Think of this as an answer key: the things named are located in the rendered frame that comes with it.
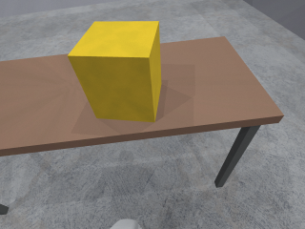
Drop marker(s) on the table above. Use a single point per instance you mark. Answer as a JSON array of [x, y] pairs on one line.
[[205, 87]]

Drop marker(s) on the left robot thigh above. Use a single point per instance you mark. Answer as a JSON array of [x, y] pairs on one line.
[[126, 224]]

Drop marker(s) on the carton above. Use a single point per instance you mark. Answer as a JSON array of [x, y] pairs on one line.
[[118, 65]]

